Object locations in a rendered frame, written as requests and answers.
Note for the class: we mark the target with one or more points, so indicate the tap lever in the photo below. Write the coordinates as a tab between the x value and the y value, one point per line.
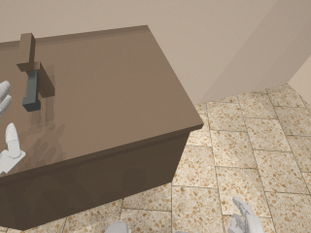
31	102

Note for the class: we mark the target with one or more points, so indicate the counter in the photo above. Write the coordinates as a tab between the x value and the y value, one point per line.
114	122

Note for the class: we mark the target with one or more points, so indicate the left robot hand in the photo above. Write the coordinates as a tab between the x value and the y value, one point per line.
10	158

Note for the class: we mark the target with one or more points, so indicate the right robot hand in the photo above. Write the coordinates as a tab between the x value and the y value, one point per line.
249	224

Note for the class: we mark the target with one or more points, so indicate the left robot thigh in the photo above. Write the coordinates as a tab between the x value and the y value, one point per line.
118	227

